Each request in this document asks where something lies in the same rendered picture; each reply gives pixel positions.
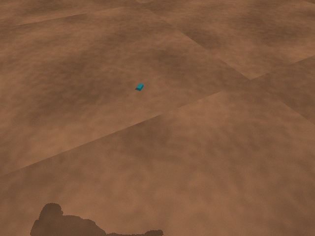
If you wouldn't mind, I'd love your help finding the small box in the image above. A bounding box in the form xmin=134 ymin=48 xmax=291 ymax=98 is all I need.
xmin=136 ymin=84 xmax=143 ymax=91

